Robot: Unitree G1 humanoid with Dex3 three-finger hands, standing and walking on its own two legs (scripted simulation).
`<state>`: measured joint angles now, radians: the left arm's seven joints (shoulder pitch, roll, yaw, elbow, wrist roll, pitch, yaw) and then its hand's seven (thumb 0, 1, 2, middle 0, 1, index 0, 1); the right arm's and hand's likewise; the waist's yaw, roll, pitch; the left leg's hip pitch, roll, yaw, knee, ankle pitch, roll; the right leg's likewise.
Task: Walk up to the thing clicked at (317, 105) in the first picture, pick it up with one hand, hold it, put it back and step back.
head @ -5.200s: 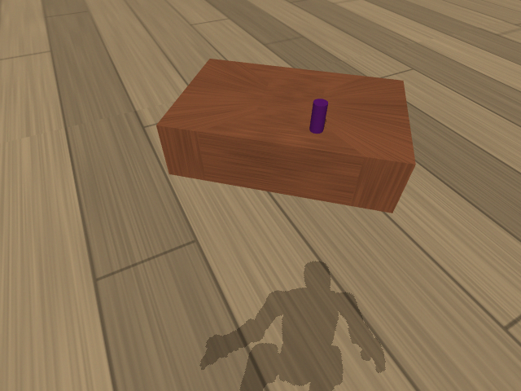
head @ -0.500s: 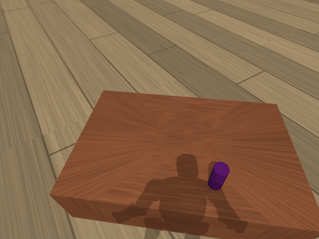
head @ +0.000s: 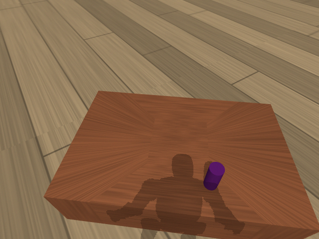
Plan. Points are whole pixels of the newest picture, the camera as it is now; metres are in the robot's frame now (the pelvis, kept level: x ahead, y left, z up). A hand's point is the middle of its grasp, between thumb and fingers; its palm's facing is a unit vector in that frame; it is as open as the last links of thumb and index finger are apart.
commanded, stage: walk up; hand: right
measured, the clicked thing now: (213, 176) +0.50 -0.23 -0.38
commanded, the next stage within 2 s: stand in 0.16 s
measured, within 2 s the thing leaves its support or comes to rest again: neither
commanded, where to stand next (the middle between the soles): +0.04 -0.01 m, yaw +0 degrees
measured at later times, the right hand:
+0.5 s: hand out of the picture +0.07 -0.25 -0.16, palm faces -0.05 +0.95 -0.32, open 7.4 cm
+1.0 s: hand out of the picture +0.09 -0.25 -0.16, palm faces -0.05 +0.94 -0.33, open 7.4 cm
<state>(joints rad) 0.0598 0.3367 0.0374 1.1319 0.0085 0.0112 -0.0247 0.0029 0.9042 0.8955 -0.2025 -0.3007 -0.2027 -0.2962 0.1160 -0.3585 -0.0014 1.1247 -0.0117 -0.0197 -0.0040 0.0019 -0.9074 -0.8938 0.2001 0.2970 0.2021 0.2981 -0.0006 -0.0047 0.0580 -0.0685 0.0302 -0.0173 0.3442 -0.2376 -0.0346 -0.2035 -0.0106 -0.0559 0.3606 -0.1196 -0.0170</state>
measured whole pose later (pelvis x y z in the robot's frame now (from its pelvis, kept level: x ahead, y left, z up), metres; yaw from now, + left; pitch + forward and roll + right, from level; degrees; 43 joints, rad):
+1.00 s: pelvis +0.02 +0.00 +0.00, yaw +1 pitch -2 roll +0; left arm 0.08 0.34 0.00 1.16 0.00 -0.01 -0.01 0.00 0.90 0.90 -0.20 -0.30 -0.20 -0.30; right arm 0.13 -0.36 0.01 1.12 -0.01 -0.01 0.00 0.00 -0.91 -0.89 0.20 0.30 0.20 0.30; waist 0.00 0.02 0.05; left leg -0.04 0.04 -0.04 0.31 -0.24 -0.04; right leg -0.18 -0.01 -0.08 0.35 -0.14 -0.02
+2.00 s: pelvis +0.01 -0.01 +0.00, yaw +1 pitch -2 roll +0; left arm 0.09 0.35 0.00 1.15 0.00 -0.01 -0.01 0.00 0.90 0.90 -0.20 -0.30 -0.20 -0.30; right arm 0.15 -0.35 0.01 1.11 -0.01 0.00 0.00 0.00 -0.91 -0.89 0.20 0.30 0.20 0.30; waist 0.00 0.02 0.05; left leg -0.03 0.04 -0.04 0.31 -0.24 -0.04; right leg -0.17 -0.01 -0.07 0.35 -0.14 -0.02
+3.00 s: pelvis +0.00 +0.01 -0.03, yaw -1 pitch +8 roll +1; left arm 0.23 0.27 0.00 0.67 -0.03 -0.08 0.08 0.01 0.89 0.90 -0.21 -0.30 -0.20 -0.30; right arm 0.06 -0.40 -0.22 0.83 -0.08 0.16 0.17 0.00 0.26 -0.08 0.07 0.05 0.06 0.05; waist 0.01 -0.02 -0.01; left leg -0.40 0.01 0.02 0.66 -0.39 -0.02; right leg -0.56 -0.03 -0.01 0.69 -0.26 -0.01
